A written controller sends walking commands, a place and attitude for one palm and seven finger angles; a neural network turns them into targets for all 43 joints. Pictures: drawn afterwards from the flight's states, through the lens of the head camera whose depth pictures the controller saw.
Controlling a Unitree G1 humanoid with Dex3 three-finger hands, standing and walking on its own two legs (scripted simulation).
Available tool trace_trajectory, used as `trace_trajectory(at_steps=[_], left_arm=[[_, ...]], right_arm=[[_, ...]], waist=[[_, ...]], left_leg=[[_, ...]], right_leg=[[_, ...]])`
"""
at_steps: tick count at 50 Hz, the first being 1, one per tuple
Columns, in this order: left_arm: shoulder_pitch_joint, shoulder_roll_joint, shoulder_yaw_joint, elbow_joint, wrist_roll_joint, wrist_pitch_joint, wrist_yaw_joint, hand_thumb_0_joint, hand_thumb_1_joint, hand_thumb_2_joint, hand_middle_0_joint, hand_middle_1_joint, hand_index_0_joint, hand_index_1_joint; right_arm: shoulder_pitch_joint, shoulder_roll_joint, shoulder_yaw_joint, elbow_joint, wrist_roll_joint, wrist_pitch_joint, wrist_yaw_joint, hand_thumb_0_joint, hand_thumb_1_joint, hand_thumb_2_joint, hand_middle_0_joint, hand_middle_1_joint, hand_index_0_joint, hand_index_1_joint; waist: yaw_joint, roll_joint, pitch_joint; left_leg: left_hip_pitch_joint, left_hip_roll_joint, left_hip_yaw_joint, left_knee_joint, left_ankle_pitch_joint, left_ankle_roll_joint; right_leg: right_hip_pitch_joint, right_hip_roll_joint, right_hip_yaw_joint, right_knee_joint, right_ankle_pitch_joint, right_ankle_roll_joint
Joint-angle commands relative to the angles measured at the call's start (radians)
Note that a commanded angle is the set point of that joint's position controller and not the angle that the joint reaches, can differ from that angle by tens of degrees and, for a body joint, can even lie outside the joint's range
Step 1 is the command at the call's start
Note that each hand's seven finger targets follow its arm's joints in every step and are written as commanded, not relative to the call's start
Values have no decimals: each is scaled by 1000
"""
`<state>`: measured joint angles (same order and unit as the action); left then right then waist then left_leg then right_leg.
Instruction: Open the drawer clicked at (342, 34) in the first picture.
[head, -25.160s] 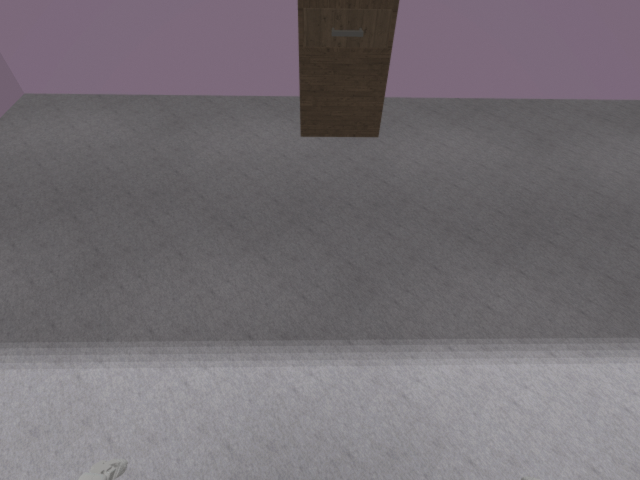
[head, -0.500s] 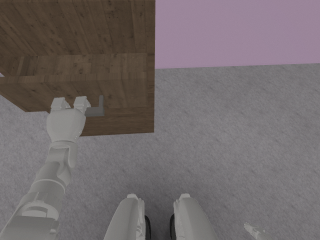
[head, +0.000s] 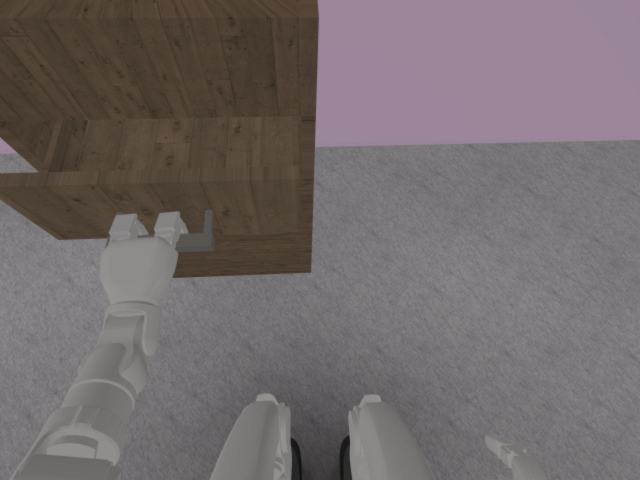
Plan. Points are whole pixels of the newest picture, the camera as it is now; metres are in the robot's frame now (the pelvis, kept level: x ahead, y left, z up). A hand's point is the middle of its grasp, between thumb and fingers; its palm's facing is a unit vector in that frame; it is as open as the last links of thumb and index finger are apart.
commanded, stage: pull the drawer open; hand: left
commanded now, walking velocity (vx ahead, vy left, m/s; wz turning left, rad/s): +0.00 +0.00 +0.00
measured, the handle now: (163, 231) +0.44 +0.24 -0.07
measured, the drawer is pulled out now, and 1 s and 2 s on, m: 0.10 0.12 0.16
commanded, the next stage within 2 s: none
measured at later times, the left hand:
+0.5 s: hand (157, 284) +0.36 +0.24 -0.09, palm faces -0.05 -0.06 -1.00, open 5.8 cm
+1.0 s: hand (156, 293) +0.35 +0.24 -0.09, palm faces -0.05 -0.06 -1.00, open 5.8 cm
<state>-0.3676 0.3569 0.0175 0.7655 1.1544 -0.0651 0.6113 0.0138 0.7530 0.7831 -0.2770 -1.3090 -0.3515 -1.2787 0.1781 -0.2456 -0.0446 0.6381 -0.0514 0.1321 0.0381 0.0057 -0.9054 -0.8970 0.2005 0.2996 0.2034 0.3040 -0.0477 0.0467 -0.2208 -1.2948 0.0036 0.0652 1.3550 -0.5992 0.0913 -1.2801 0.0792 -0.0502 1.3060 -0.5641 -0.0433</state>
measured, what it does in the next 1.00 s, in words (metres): stands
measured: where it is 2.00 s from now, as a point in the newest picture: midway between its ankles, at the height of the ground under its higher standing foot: outside the picture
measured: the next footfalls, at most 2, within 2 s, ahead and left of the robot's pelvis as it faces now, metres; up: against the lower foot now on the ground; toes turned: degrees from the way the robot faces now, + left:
none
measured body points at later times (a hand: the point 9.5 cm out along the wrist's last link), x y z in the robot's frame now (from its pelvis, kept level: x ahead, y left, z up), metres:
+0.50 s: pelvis +0.00 +0.00 +0.00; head +0.15 +0.01 +0.42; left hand +0.36 +0.24 -0.03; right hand +0.11 -0.26 -0.14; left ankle +0.01 +0.07 -0.60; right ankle +0.02 -0.10 -0.60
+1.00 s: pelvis +0.00 +0.00 +0.00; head +0.15 +0.01 +0.42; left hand +0.35 +0.24 -0.03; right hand +0.12 -0.26 -0.14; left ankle +0.01 +0.07 -0.60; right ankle +0.02 -0.10 -0.60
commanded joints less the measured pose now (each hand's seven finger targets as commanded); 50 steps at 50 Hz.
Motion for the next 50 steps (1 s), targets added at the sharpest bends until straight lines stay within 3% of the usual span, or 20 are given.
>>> trace_trajectory(at_steps=[1,2,5,10,11,12,14,16,17,18,24,31,32,34,36,38,40,45,47,50], left_arm=[[-37,133,33,-118,-12,-15,41,0,900,900,-400,-1350,-400,-1350],[-46,162,56,-123,-8,-15,41,0,900,900,-400,-1350,-400,-1350],[-50,140,37,-134,-5,-14,46,0,900,900,-400,-1350,-400,-1350],[-22,149,46,-154,-5,-7,47,0,900,900,-400,-1350,-400,-1350],[1,119,28,-143,-13,-1,45,0,900,900,-400,-1350,-400,-1350],[-10,140,43,-163,-12,-2,42,0,900,900,-400,-1350,-400,-1350],[11,140,44,-165,-12,-1,42,0,900,900,-400,-1350,-400,-1350],[18,120,29,-165,-16,0,41,0,900,900,-400,-1350,-400,-1350],[14,142,47,-153,-14,3,41,0,900,900,-400,-1350,-400,-1350],[-12,127,27,-153,-11,0,40,0,900,900,-400,-1350,-400,-1350],[22,172,67,-140,-14,-3,36,0,900,900,-400,-1350,-400,-1350],[42,155,57,-159,-14,3,35,0,900,900,-400,-1350,-400,-1350],[61,164,70,-169,-16,3,35,0,900,900,-400,-1350,-400,-1350],[78,129,43,-170,-21,7,34,0,900,900,-400,-1350,-400,-1350],[67,147,54,-176,-22,5,34,0,900,900,-400,-1350,-400,-1350],[80,170,74,-207,-16,-1,35,0,900,900,-400,-1350,-400,-1350],[102,133,45,-219,-17,3,39,0,900,900,-400,-1350,-400,-1350],[70,119,32,-221,-12,6,49,0,900,900,-400,-1350,-400,-1350],[96,129,47,-233,-15,6,50,0,900,900,-400,-1350,-400,-1350],[84,121,34,-226,-7,12,53,0,900,900,-400,-1350,-400,-1350]], right_arm=[[99,-151,-58,-71,-5,-23,-10,0,-900,-900,200,300,200,300],[102,-154,-58,-69,-6,-24,-10,0,-900,-900,200,300,200,300],[95,-154,-57,-72,-6,-21,-9,0,-900,-900,200,300,200,300],[96,-155,-58,-78,-5,-20,-8,0,-900,-900,200,300,200,300],[95,-152,-60,-77,-3,-21,-7,0,-900,-900,200,300,200,300],[100,-155,-61,-76,-5,-22,-7,0,-900,-900,200,300,200,300],[98,-154,-60,-78,-4,-18,-8,0,-900,-900,200,300,200,300],[92,-151,-59,-79,-2,-20,-8,0,-900,-900,200,300,200,300],[94,-153,-58,-77,-4,-21,-10,0,-900,-900,200,300,200,300],[92,-151,-56,-74,-3,-21,-11,0,-900,-900,200,300,200,300],[89,-149,-53,-77,-2,-29,-17,0,-900,-900,200,300,200,300],[87,-151,-55,-86,-1,-30,-16,0,-900,-900,200,300,200,300],[88,-151,-55,-89,-2,-31,-15,0,-900,-900,200,300,200,300],[86,-150,-56,-93,1,-28,-13,0,-900,-900,200,300,200,300],[82,-150,-55,-91,1,-28,-15,0,-900,-900,200,300,200,300],[80,-151,-53,-95,-1,-28,-15,0,-900,-900,200,300,200,300],[76,-150,-53,-100,0,-27,-13,0,-900,-900,200,300,200,300],[76,-152,-56,-94,-3,-28,-12,0,-900,-900,200,300,200,300],[73,-151,-58,-94,-5,-31,-11,0,-900,-900,200,300,200,300],[69,-151,-55,-96,-4,-26,-10,0,-900,-900,200,300,200,300]], waist=[[28,-2,-468],[35,17,-462],[26,14,-477],[39,13,-491],[33,-9,-485],[39,17,-489],[41,1,-488],[36,-2,-472],[38,-4,-458],[25,-6,-460],[46,-15,-445],[47,-6,-469],[59,19,-477],[49,-11,-469],[46,-32,-451],[61,7,-491],[53,1,-478],[37,-14,-465],[52,14,-476],[45,8,-458]], left_leg=[[404,6,-123,-135,521,-51],[407,9,-131,-140,530,-55],[421,10,-130,-135,530,-55],[433,11,-134,-141,554,-57],[432,10,-134,-140,547,-54],[441,14,-140,-145,566,-58],[441,13,-137,-142,572,-58],[427,11,-130,-143,537,-54],[413,11,-133,-146,534,-56],[407,10,-129,-141,522,-53],[357,-1,-112,-136,485,-49],[388,1,-118,-137,513,-52],[394,2,-120,-141,531,-54],[402,3,-123,-139,532,-53],[386,3,-122,-139,515,-51],[405,5,-121,-138,549,-54],[416,6,-124,-142,554,-55],[427,13,-137,-142,541,-56],[432,10,-132,-144,563,-57],[430,11,-135,-149,532,-60]], right_leg=[[252,-10,41,-116,441,-13],[242,-10,40,-110,434,-18],[224,-12,38,-108,424,-13],[239,-12,38,-104,440,-14],[245,-10,39,-112,441,-13],[239,-12,35,-107,443,-16],[246,-10,35,-106,449,-14],[244,-11,38,-115,432,-13],[245,-10,37,-113,430,-16],[235,-11,39,-112,428,-11],[275,-8,50,-110,433,-18],[264,-10,48,-107,438,-15],[266,-9,45,-104,444,-18],[263,-9,41,-108,442,-14],[267,-7,48,-113,443,-15],[271,-11,49,-99,463,-16],[266,-11,48,-107,464,-14],[234,-11,37,-108,429,-11],[250,-11,40,-108,450,-17],[231,-12,36,-109,415,-15]])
